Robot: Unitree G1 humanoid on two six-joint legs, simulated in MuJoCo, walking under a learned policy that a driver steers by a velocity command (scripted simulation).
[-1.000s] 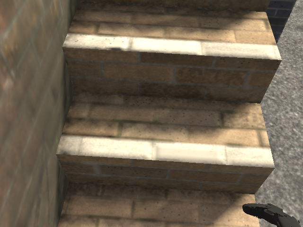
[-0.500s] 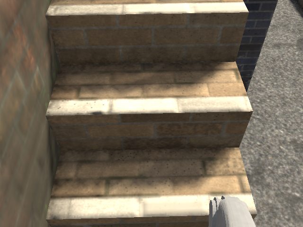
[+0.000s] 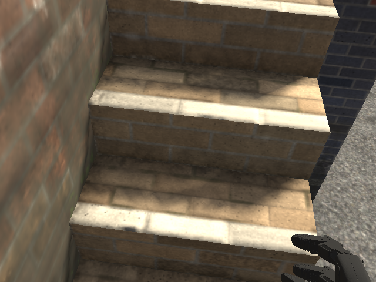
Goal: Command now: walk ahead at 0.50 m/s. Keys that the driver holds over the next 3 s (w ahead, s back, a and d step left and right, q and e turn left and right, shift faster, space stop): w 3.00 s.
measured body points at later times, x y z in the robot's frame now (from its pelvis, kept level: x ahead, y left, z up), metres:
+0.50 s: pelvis +0.14 +0.08 +0.05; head +0.17 +0.16 +0.49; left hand +0.38 +0.23 -0.07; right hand +0.06 -0.16 -0.04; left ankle +0.08 +0.18 -0.69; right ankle +0.21 -0.09 -0.33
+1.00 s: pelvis +0.36 +0.04 +0.24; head +0.36 +0.04 +0.69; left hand +0.32 +0.30 +0.10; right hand +0.62 -0.13 +0.20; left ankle +0.43 +0.19 -0.13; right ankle +0.33 -0.06 -0.49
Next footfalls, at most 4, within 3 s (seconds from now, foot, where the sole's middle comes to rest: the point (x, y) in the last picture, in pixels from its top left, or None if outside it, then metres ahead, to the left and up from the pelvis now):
0.18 left None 0.12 0.18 -0.73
0.68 right None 0.37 -0.06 -0.53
1.16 left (158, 201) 0.59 0.15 -0.34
1.64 right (279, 96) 0.86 -0.16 -0.14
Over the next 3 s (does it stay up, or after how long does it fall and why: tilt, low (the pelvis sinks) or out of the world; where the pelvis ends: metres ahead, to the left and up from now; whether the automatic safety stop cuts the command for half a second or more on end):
stays up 1.24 -0.01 0.91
